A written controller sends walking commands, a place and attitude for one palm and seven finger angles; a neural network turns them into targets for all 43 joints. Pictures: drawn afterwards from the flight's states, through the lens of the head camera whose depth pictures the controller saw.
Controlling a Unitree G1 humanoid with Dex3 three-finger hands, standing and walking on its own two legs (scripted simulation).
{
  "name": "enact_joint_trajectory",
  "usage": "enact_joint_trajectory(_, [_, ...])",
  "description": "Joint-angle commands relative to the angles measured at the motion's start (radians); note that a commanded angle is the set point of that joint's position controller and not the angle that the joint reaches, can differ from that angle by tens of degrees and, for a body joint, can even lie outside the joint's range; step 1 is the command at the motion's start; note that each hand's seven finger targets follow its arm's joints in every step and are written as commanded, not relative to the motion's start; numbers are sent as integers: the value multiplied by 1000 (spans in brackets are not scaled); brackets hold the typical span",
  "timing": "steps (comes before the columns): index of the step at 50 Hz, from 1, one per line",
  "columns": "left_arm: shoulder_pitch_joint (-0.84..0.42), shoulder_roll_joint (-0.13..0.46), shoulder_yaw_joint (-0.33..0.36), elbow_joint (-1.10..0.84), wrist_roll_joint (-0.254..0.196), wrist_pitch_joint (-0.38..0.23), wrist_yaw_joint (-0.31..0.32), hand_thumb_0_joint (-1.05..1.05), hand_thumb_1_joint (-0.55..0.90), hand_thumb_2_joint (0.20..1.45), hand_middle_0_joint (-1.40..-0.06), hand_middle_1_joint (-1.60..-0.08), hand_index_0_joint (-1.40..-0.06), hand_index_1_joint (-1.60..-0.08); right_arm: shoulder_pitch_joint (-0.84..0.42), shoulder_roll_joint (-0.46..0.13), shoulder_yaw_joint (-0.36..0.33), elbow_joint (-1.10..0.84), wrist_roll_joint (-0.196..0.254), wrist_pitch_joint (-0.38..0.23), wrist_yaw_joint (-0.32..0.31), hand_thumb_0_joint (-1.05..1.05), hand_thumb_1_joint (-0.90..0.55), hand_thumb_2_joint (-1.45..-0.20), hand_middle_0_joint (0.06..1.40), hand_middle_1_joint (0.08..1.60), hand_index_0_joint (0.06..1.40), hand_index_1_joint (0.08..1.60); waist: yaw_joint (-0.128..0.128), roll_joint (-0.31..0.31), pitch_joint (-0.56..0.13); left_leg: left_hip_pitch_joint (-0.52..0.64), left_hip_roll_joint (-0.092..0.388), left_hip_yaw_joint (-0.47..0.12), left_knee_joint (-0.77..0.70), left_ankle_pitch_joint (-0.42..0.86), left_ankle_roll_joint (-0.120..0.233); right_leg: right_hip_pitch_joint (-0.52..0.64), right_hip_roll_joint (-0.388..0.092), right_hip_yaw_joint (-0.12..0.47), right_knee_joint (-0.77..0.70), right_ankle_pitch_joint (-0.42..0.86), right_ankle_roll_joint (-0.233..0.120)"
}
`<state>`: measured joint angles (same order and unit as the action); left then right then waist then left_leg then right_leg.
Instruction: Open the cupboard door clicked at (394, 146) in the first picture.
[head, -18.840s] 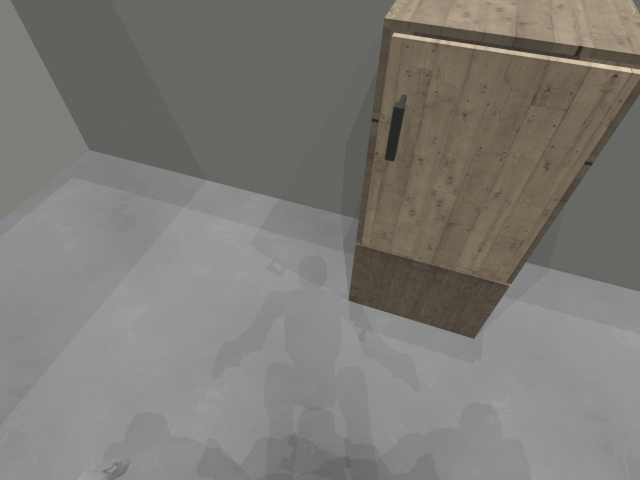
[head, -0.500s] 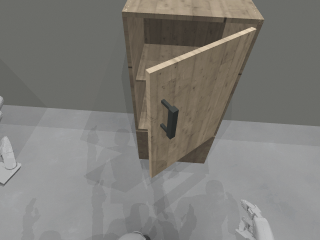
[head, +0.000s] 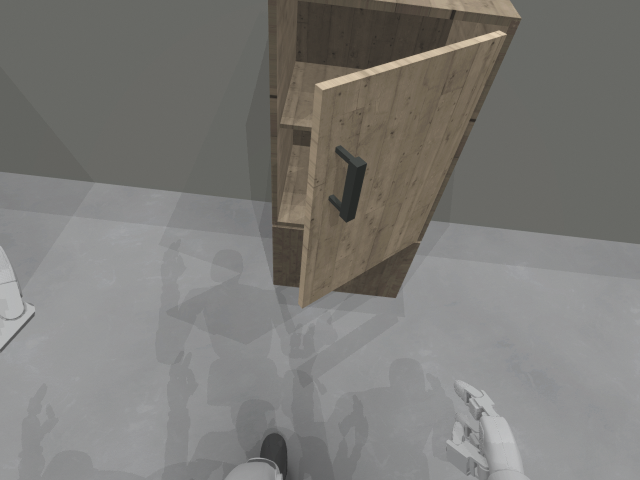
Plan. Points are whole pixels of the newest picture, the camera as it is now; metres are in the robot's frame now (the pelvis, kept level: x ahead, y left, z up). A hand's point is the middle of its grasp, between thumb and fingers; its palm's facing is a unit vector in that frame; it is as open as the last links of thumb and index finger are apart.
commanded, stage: stop stepping back and stand still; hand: left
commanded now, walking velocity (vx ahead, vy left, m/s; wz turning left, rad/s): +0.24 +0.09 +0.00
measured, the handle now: (344, 184) +0.56 +0.01 +0.03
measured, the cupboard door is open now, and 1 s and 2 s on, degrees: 40 40 40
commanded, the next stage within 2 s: let the arm hang, fingers relaxed in 1.48 s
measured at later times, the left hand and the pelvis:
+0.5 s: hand out of the picture +0.09 +0.24 +0.20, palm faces +0.36 -0.81 -0.47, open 7.4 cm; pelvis -0.12 +0.00 +0.02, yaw -6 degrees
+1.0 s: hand out of the picture +0.07 +0.26 +0.18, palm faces +0.43 -0.77 -0.48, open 7.4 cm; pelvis -0.14 +0.00 +0.01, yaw -3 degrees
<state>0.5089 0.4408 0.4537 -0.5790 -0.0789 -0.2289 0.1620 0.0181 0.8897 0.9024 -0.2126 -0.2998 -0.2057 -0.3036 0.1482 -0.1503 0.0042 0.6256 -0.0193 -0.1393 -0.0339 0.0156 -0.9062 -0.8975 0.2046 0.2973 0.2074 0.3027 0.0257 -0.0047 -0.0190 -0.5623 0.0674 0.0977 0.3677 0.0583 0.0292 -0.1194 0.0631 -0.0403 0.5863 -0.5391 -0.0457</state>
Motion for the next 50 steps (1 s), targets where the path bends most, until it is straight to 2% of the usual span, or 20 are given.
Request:
enact_joint_trajectory(1, [-63,269,156,-242,11,-104,13,0,900,900,-200,-300,-200,-300,-37,-154,-45,-106,-4,-27,-12,0,-900,-900,200,300,200,300,-14,-67,-127,448,-52,-41,451,-314,-82,-381,-328,311,-437,243,-118])
enact_joint_trajectory(4, [-65,220,139,-185,12,-43,8,0,900,900,-200,-300,-200,-300,-32,-158,-37,-136,22,-31,-33,0,-900,-900,200,300,200,300,-36,-178,-86,238,-43,-130,439,-323,-40,-156,-259,215,-218,592,-102])
enact_joint_trajectory(6, [-65,162,105,-112,3,-5,-4,0,900,900,-200,-300,-200,-300,-4,-170,-30,-121,32,-25,-52,0,-900,-900,200,300,200,300,-69,44,-74,442,-58,-118,145,-85,-22,-187,-125,77,-52,555,15])
enact_joint_trajectory(7, [-86,173,108,-98,3,0,-5,0,900,900,-200,-300,-200,-300,-8,-189,-32,-128,35,-31,-56,0,-900,-900,200,300,200,300,-58,170,-81,484,30,-237,53,-23,19,-212,-46,34,34,410,61])
enact_joint_trajectory(9, [-72,157,82,-32,4,-5,-2,0,900,900,-200,-300,-200,-300,-9,-170,-30,-121,24,-57,-54,0,-900,-900,200,300,200,300,-52,275,-68,408,160,-530,-206,-433,32,-240,5,64,181,6,60])
enact_joint_trajectory(10, [-66,169,79,-84,10,-9,2,0,900,900,-200,-300,-200,-300,-28,-167,-26,-126,10,-58,-51,0,-900,-900,200,300,200,300,-38,245,-57,299,177,-551,-312,-708,-10,-179,3,76,235,-20,46])
enact_joint_trajectory(15, [125,159,82,-207,20,5,10,0,900,900,-200,-300,-200,-300,-45,-166,-32,-161,1,-43,-41,0,-900,-900,200,300,200,300,-9,267,-91,54,39,-193,-234,-696,-60,163,41,-73,-91,56,6])
enact_joint_trajectory(17, [145,192,105,-198,38,15,8,0,900,900,-200,-300,-200,-300,-25,-154,-43,-154,-2,-13,-40,0,-900,-900,200,300,200,300,-18,19,-59,59,-75,-43,202,-563,-61,25,-140,122,-315,11,-56])
enact_joint_trajectory(18, [110,238,152,-218,39,8,15,0,900,900,-200,-300,-200,-300,-18,-168,-51,-145,-9,3,-38,0,-900,-900,200,300,200,300,-15,-143,-64,69,-110,-66,561,-486,-57,-180,-367,462,-470,-175,-151])
enact_joint_trajectory(19, [30,210,119,-210,35,9,11,0,900,900,-200,-300,-200,-300,7,-178,-53,-121,-12,4,-41,0,-900,-900,200,300,200,300,-32,-165,-15,-43,-95,-110,773,-430,-63,-255,-419,527,-484,-268,-179])
enact_joint_trajectory(22, [-73,191,112,2,52,-21,17,0,900,900,-200,-300,-200,-300,21,-177,-43,-108,1,-12,-59,0,-900,-900,200,300,200,300,-66,-29,61,-44,-17,-112,780,-341,-46,-334,-321,352,-447,-208,-112])
enact_joint_trajectory(29, [-106,138,35,11,72,-39,30,0,900,900,-200,-300,-200,-300,10,-168,-47,-110,2,-62,-82,0,-900,-900,200,300,200,300,-16,-154,1,165,-49,23,278,-468,4,-151,-299,286,-393,-173,-104])
enact_joint_trajectory(32, [-77,141,56,-65,62,-38,40,0,900,900,-200,-300,-200,-300,36,-171,-48,-122,-1,-63,-78,0,-900,-900,200,300,200,300,-38,-92,-32,345,-61,19,53,-469,18,-164,-213,202,-268,-118,-59])
enact_joint_trajectory(34, [-69,137,63,-142,48,-46,41,0,900,900,-200,-300,-200,-300,33,-213,-61,-151,6,-57,-75,0,-900,-900,200,300,200,300,-47,217,-16,492,158,-350,-94,-521,111,-356,-62,68,73,50,19])
enact_joint_trajectory(36, [-92,177,105,-116,64,-51,33,0,900,900,-200,-300,-200,-300,18,-180,-59,-118,10,-59,-59,0,-900,-900,200,300,200,300,-57,261,44,306,297,-509,-233,-735,176,-401,-67,40,356,42,48])
enact_joint_trajectory(43, [-29,127,68,-54,65,-23,27,0,900,900,-200,-300,-200,-300,9,-179,-49,-108,13,-65,-52,0,-900,-900,200,300,200,300,-40,183,54,86,126,-165,-51,-688,64,-18,-31,-84,-38,175,56])
enact_joint_trajectory(45, [-45,132,65,-25,66,-20,24,0,900,900,-200,-300,-200,-300,16,-170,-48,-106,10,-54,-48,0,-900,-900,200,300,200,300,-41,41,41,49,32,-88,176,-594,19,16,-104,101,-198,146,0])
enact_joint_trajectory(47, [-90,151,63,-34,58,-10,20,0,900,900,-200,-300,-200,-300,7,-163,-67,-108,20,-51,-34,0,-900,-900,200,300,200,300,-23,-251,-3,10,-62,-65,571,-541,-22,-45,-364,551,-382,15,-111])
enact_joint_trajectory(48, [-104,147,60,-48,58,-14,24,0,900,900,-200,-300,-200,-300,-4,-173,-67,-106,20,-48,-27,0,-900,-900,200,300,200,300,-31,-189,2,-10,-51,-107,665,-511,-28,-36,-389,563,-379,117,-131])
enact_joint_trajectory(50, [-84,155,76,-54,57,-34,25,0,900,900,-200,-300,-200,-300,-6,-148,-44,-98,16,-43,-28,0,-900,-900,200,300,200,300,-35,-92,-13,40,-19,-124,600,-458,-35,-21,-356,372,-300,366,-133])
